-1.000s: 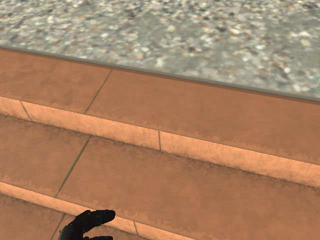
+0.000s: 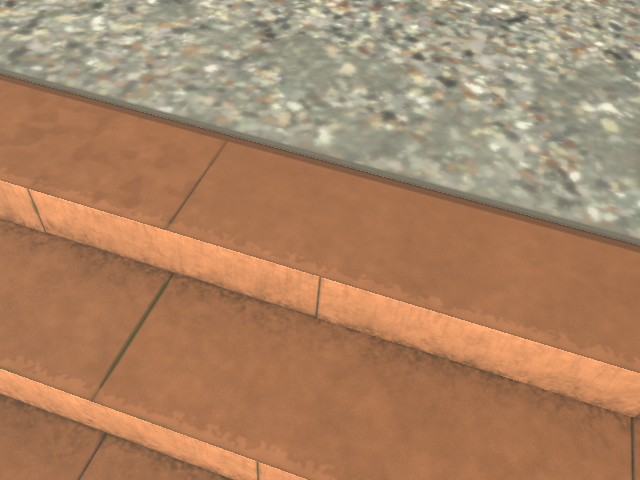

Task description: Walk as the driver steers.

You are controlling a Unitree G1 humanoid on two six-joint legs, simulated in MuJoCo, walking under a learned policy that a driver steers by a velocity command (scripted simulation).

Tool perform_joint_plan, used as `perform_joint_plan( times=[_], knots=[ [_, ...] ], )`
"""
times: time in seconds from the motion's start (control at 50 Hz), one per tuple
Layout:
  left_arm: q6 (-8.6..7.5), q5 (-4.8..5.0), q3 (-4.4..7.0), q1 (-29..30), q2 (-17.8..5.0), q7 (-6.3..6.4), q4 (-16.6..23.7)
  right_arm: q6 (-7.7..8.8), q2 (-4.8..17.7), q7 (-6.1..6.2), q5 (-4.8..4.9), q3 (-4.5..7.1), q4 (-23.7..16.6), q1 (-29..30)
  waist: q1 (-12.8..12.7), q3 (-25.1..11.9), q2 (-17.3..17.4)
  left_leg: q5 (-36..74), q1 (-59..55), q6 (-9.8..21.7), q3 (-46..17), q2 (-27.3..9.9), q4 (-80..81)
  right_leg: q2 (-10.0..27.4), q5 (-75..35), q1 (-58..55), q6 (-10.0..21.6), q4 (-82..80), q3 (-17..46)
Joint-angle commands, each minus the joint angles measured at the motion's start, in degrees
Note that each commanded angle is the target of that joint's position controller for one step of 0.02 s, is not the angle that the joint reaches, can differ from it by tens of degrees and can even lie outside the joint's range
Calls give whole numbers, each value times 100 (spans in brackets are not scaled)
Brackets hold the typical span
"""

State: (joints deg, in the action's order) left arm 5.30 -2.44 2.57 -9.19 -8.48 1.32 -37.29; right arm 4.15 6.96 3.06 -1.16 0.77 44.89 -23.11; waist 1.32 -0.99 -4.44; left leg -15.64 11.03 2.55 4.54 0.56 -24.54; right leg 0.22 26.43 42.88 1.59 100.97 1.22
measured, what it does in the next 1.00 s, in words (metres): climbs: right foot 0.13 m higher, then left foot 0.13 m higher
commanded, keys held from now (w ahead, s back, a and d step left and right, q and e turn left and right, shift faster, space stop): w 1.00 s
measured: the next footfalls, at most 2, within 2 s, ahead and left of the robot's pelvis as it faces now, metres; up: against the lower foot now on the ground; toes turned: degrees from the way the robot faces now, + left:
right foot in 0.28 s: +0.17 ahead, -0.20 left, +0.13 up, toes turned -6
left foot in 0.88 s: +0.55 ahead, -0.06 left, +0.26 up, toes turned +6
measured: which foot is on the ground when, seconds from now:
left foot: down 0.00-0.28, up 0.30-0.86, down 0.88-1.00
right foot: up 0.00-0.26, down 0.28-0.90, up 0.92-1.00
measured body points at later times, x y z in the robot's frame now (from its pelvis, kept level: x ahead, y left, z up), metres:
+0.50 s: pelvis +0.13 -0.13 +0.10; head +0.12 -0.15 +0.54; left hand +0.13 +0.11 -0.04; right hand +0.30 -0.34 -0.01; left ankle +0.14 +0.02 -0.41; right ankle +0.13 -0.20 -0.61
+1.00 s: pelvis +0.42 -0.11 +0.19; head +0.44 -0.13 +0.64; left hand +0.46 +0.14 +0.06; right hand +0.57 -0.34 +0.07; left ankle +0.51 -0.06 -0.48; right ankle +0.27 -0.22 -0.35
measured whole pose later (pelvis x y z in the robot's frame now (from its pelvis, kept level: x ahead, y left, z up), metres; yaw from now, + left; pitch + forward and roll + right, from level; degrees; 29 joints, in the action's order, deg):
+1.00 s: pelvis +0.42 -0.11 +0.19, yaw -2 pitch +2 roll +3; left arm -7.1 -1.0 4.1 -23.1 -9.4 -0.6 -48.4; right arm 1.9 10.5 0.2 -1.1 3.4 44.9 -8.5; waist -0.6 -0.6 -0.8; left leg -21.2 35.9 8.6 13.3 3.2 -54.2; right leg -1.1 5.5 27.2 5.2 93.1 4.7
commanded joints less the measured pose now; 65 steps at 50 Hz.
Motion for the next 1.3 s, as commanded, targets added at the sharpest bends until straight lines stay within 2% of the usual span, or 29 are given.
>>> perform_joint_plan(
  times=[0.02, 0.1, 0.16, 0.2, 0.22, 0.26, 0.28, 0.3, 0.32, 0.36, 0.42, 0.48, 0.54, 0.58, 0.66, 0.72, 0.78, 0.82, 0.86, 0.88, 0.9, 0.92, 0.94, 0.98, 1.02, 1.06, 1.16, 1.2, 1.3],
  knots=[
    [-250, -54, 25, 1330, -121, -40, 943, 36, 985, 32, -42, 397, 53, -1106, 463, 23, 1179, 368, -2301, 1640, -2347, -1955, 1115, 226, 448, 2782, 177, 865, 124],
    [-446, -1, -177, 2148, 247, -89, 1496, 83, 746, 40, -63, 396, 403, -1389, 473, 390, 882, -1734, -2135, 1426, -2410, -2003, 1661, 564, 1028, 4086, 315, 1279, 280],
    [-425, 141, -300, 1633, 259, -185, 1612, 83, 920, 81, -35, 388, 281, -476, -251, 364, 795, -1879, -377, 1115, -1622, -1684, 2478, 856, 532, 2368, 394, -610, -49],
    [-397, 298, -253, 989, 108, -191, 1322, 107, 1139, -49, 44, 413, -119, 469, -470, 227, 1023, -151, 1457, 1018, -518, -1292, 3040, 634, 745, -796, 499, -2349, -683],
    [-339, 276, -152, 295, -6, -114, 1041, 138, 1393, -151, 46, 480, -56, 442, -585, -37, 1326, 1070, 1568, 1145, -286, -1322, 2846, 342, 1001, -1813, 517, -2227, -1063],
    [-352, 237, 74, -953, -316, 69, 483, 151, 1539, -318, 140, 517, 99, 269, -1014, -726, 1035, 4530, 695, 1017, 187, -1084, 728, -363, 759, -2967, 593, -3467, -1338],
    [-417, 125, 194, -1626, -535, 77, 336, 152, 1378, -427, 79, 493, 63, 239, -1304, -922, 860, 4687, 734, 831, 2, -1016, -1161, -376, 867, -3325, 642, -4689, -345],
    [-460, -18, 427, -2173, -1606, 115, 222, 119, 870, -629, 169, 423, -522, 738, -1613, -1051, -1919, 533, 2861, 348, -327, 89, -3736, 1240, 3580, -3773, 948, -7953, 3823],
    [-482, 257, 472, -1811, -1766, 168, 299, 132, 449, -736, -207, 457, -615, 438, -1201, -1133, -1760, -117, 3529, 328, -2216, 632, -6096, 1777, 5087, -3411, 773, -9665, 6432],
    [-683, 213, 236, -249, -1088, 44, 210, 166, 157, -674, -349, 316, -815, 290, 74, 382, -694, 805, 4317, 266, -1583, 217, -7822, 1770, 4400, -1776, 535, -8896, 4788],
    [-970, 53, -19, -371, 20, -168, -665, -35, 43, -461, -174, 157, -708, 242, 427, 435, -58, 1310, 4351, 308, -1250, -37, -8358, 1101, 1126, -1234, 317, -7904, 1887],
    [-1155, 104, 34, -1322, -45, -232, -1400, -211, -218, -375, -96, -2, -903, 862, 238, 624, 236, 1015, 5346, 395, -1334, 29, -8555, 997, 410, -1829, 368, -7952, 1263],
    [-1184, 192, 57, -1517, -266, -121, -1387, -244, 120, -440, -138, 54, -918, 1368, 84, 541, 554, 1614, 5291, 185, -723, -127, -7280, 967, -264, -2187, 413, -8525, 854],
    [-1237, 150, 62, -2100, -299, -62, -1591, -280, -138, -396, -122, 20, -833, 1524, -98, 376, 166, 1324, 5920, 168, -397, -106, -8248, 1088, -402, -2812, 706, -8527, 913],
    [-1317, 64, 42, -2737, -263, -48, -1830, -218, -296, -267, -183, -76, -1369, 2804, -372, 785, 276, -73, 7769, 284, -299, -389, -9055, 1324, -507, -4119, 975, -8812, 1150],
    [-1208, 114, -9, -3136, -94, 124, -2100, -228, -319, -374, -101, -189, -1808, 3523, -506, 832, 153, -482, 7567, 300, 151, -612, -7735, 1133, -1590, -4401, 866, -9265, 872],
    [-1126, 201, 2, -3094, -217, 261, -2012, -343, -306, -556, 39, -251, -1828, 3472, -622, 585, 230, -504, 5326, 554, 794, -549, -5432, 1121, -3788, -4270, 1026, -10227, 266],
    [-1154, 266, 4, -2738, -560, 191, -1802, -334, -309, -498, 181, -184, -1488, 2688, -128, -117, -30, -529, 2843, 837, 1328, 211, -4404, 1194, -8885, -4055, 862, -9229, -313],
    [-1271, 327, 164, -2521, -1200, 95, -1695, -341, 282, -347, 200, 80, -984, 1031, 684, -1022, -656, -609, 1406, 1034, 942, 548, -3423, 1470, -10774, -4709, 775, -7322, -247],
    [-1381, 386, 231, -2140, -1338, -21, -1568, -310, 593, -282, 89, 212, -822, 298, 1107, -1489, -742, -265, 234, 1149, 330, 335, -2633, 1320, -9995, -4321, 637, -6024, -360],
    [-1444, 537, 134, -2506, -808, -155, -1254, -199, 1185, -258, -37, 427, -563, -203, 944, -2126, 362, -1427, -1579, 1867, -2606, -1174, -1817, 482, -7365, -2018, 341, -3663, -145],
    [-1516, 305, 308, -1913, -1017, -297, -1163, -362, 1529, -249, 22, 581, -507, -127, 1055, -2503, 1341, -1623, -1325, 2093, -5635, -1893, 650, -832, -1943, -1366, 222, -908, 109],
    [-1489, 185, 284, -1833, -521, -307, -744, -276, 1435, -284, 27, 576, -492, 751, 357, -2016, 861, -1533, -859, 1934, -5285, -1994, 790, -458, -1948, -610, 232, 263, 932],
    [-1381, 36, 147, -1115, -47, -214, -313, -127, 508, -265, 2, 355, 71, 850, -17, -514, -148, -2038, 500, 1491, -3773, -1755, 492, -62, -2150, 346, 432, 994, 425],
    [-1203, 53, -128, -964, 563, -155, -67, 20, -194, -255, -169, 128, 652, 547, -426, 88, 41, -651, 1229, 1132, -2470, -1382, 458, -18, -1985, 997, 655, 1659, 619],
    [-990, 120, -253, -1118, 648, -138, -58, 168, -101, -343, -125, 110, 875, 337, -635, 269, 313, -157, 1316, 914, -1619, -1167, 461, 32, -1795, 1549, 682, 1461, 635],
    [-789, 97, -413, 461, 741, 4, 458, 455, 363, -504, -28, 55, 1221, -233, -447, 543, 558, 80, 1095, 634, -1123, -1064, 1046, 78, -1448, 3157, 649, 2404, -125],
    [-766, 40, -499, 1163, 709, -22, 796, 418, 315, -454, 21, 30, 1376, -586, -359, 667, 468, -179, 1031, 370, -881, -786, 1174, 293, -1422, 3244, 601, 1250, -488],
    [-684, 162, -473, 1705, 503, -208, 889, 298, 614, -22, 102, 167, 1227, -1328, 103, 140, 780, 2868, -821, 934, -823, -1145, 2084, 581, -737, 1880, 620, -1612, -978]
  ],
)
